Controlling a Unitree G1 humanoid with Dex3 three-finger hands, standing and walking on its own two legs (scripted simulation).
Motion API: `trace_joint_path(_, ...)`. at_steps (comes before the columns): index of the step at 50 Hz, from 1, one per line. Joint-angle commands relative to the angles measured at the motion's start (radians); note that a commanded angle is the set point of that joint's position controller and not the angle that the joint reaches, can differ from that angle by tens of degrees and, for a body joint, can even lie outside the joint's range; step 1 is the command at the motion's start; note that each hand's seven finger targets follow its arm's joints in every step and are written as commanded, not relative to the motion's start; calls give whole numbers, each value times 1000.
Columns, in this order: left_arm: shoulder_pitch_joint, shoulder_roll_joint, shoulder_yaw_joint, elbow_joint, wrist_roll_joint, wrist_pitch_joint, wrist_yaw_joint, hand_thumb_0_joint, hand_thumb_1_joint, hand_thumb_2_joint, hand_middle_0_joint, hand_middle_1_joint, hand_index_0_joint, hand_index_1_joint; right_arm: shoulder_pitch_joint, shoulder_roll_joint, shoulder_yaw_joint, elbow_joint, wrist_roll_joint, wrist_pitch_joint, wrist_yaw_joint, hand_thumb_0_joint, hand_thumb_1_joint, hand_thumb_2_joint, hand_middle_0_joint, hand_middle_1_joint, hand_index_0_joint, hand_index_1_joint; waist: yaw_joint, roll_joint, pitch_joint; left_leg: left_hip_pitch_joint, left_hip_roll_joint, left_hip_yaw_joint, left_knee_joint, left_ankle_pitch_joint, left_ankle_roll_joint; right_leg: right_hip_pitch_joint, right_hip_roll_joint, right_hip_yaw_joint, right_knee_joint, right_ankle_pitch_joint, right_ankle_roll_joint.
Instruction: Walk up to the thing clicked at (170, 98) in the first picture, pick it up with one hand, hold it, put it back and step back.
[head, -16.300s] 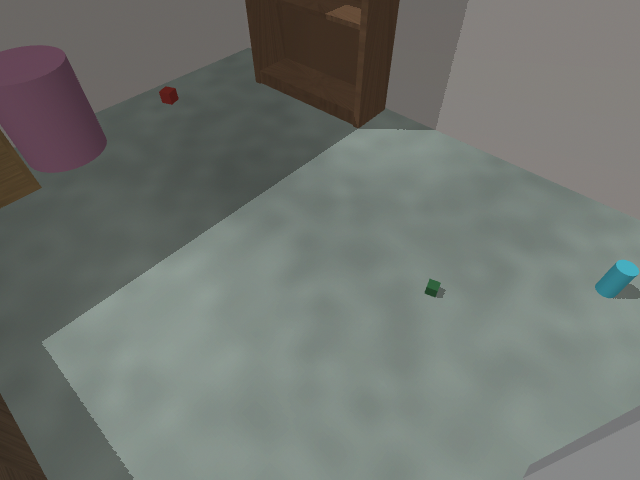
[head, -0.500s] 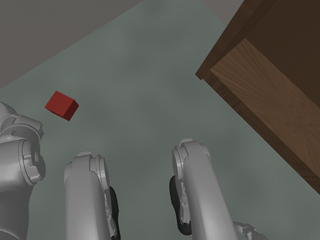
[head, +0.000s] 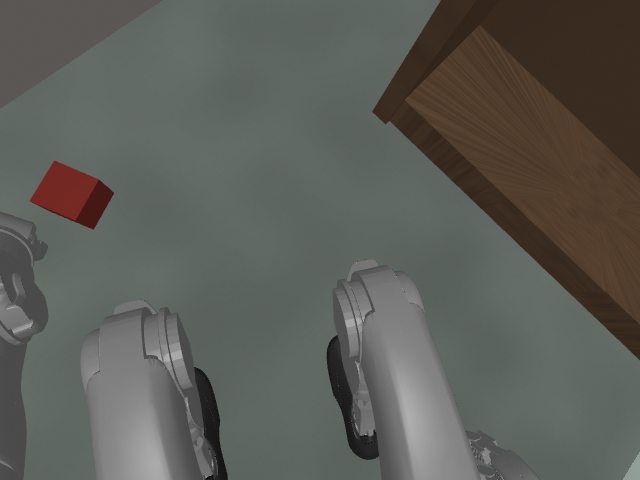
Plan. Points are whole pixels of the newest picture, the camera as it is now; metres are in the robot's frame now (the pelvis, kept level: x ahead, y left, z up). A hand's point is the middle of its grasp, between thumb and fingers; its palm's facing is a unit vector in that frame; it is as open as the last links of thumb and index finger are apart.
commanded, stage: rise first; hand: left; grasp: from above
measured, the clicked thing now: (74, 196) +0.51 +0.30 -0.29
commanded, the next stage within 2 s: none
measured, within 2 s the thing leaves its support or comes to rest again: neither
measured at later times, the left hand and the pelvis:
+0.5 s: hand (6, 215) +0.46 +0.34 -0.17, palm faces -0.11 -0.42 -0.90, open 14.1 cm; pelvis +0.00 +0.00 +0.00, yaw -3 degrees
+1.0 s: hand (12, 209) +0.46 +0.34 -0.18, palm faces -0.14 -0.41 -0.90, open 13.8 cm; pelvis +0.00 +0.00 +0.00, yaw -4 degrees
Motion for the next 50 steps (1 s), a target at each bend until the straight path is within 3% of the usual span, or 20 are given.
trace_joint_path(1, -317, 277, -11, -82, 9, 1, 54, 0, -553, 1026, -125, -943, -93, -978, 266, -251, -46, 17, -7, -20, 1, 0, -898, -898, 200, 300, 200, 300, -48, 224, -653, 459, -11, 91, -209, 136, 47, 337, 18, -118, -262, 159, -59)
trace_joint_path(4, -349, 307, -2, -84, 9, -1, 68, 0, -550, 1025, -136, -932, -101, -970, 272, -258, -33, 19, -15, -24, 8, 0, -899, -898, 200, 300, 200, 300, -61, 233, -639, 446, -10, 93, -195, 136, 48, 353, 18, -119, -262, 162, -55)
trace_joint_path(9, -361, 350, 21, -91, 7, 4, 90, 0, -543, 1014, -147, -912, -110, -952, 265, -276, -21, 22, -23, -24, 21, 0, -902, -899, 200, 300, 200, 300, -50, 318, -654, 500, -2, 81, -207, 143, 33, 339, 19, -135, -240, 168, -64)
trace_joint_path(10, -364, 352, 17, -103, 8, 7, 91, 0, -611, 1080, -137, -889, -73, -957, 266, -277, -18, 19, -23, -21, 23, 0, -902, -900, 200, 300, 200, 300, -57, 317, -663, 500, -4, 81, -200, 150, 36, 356, 22, -134, -242, 178, -62)
trace_joint_path(13, -350, 372, 21, -127, 13, 16, 91, 0, -571, 1035, -139, -912, -93, -961, 266, -277, -12, 12, -23, -14, 32, 0, -902, -899, 200, 300, 200, 300, -54, 348, -677, 517, -4, 81, -198, 185, 32, 366, 19, -137, -230, 210, -63)
trace_joint_path(21, -285, 361, 29, -113, -7, 53, 83, 0, -553, 1006, -145, -922, -107, -963, 281, -301, -19, 6, -11, 5, 53, 0, -907, -901, 200, 300, 200, 300, -54, 316, -666, 499, 2, 69, -195, 224, 38, 397, 30, -151, -236, 258, -58)
trace_joint_path(28, -344, 377, -25, -138, 9, 48, 58, 0, -527, 978, -162, -930, -131, -964, 281, -300, 0, -6, -10, 4, 55, 0, -909, -901, 200, 300, 200, 300, -83, 317, -622, 466, 0, 65, -188, 190, 44, 383, 36, -144, -238, 234, -59)
trace_joint_path(34, -355, 390, -34, -101, 23, 38, 63, 0, -504, 958, -177, -919, -148, -950, 278, -313, 5, -1, -8, -8, 51, 0, -911, -902, 200, 300, 200, 300, -95, 322, -609, 465, -1, 57, -185, 142, 45, 361, 36, -152, -244, 188, -62)
trace_joint_path(36, -374, 363, -59, -97, 23, 33, 57, 0, -501, 958, -184, -907, -152, -941, 282, -307, 13, -4, -11, -14, 50, 0, -908, -901, 200, 300, 200, 300, -116, 331, -587, 465, -1, 52, -191, 126, 42, 350, 37, -157, -246, 176, -63)
trace_joint_path(40, -372, 383, -52, -100, 20, 36, 61, 0, -506, 955, -185, -914, -154, -948, 281, -321, 14, -8, -8, -19, 48, 0, -912, -903, 200, 300, 200, 300, -100, 340, -609, 498, 4, 45, -198, 148, 36, 362, 37, -164, -240, 196, -65)
trace_joint_path(41, -375, 375, -62, -102, 23, 37, 62, 0, -503, 954, -191, -906, -159, -941, 281, -314, 20, -15, -10, -21, 49, 0, -913, -903, 200, 300, 200, 300, -113, 351, -600, 491, 2, 50, -196, 161, 37, 370, 36, -160, -240, 208, -65)
trace_joint_path(46, -380, 376, -63, -83, 16, 43, 70, 0, -510, 960, -196, -888, -158, -928, 287, -317, 29, -19, -11, -20, 50, 0, -912, -903, 200, 300, 200, 300, -123, 332, -593, 477, 4, 52, -188, 168, 39, 386, 38, -159, -250, 221, -61)
trace_joint_path(50, -392, 424, -42, -93, 20, 47, 88, 0, -507, 957, -194, -896, -158, -935, 280, -325, 35, -23, -10, -20, 50, 0, -914, -904, 200, 300, 200, 300, -112, 355, -613, 491, 6, 47, -192, 182, 38, 396, 38, -163, -249, 234, -61)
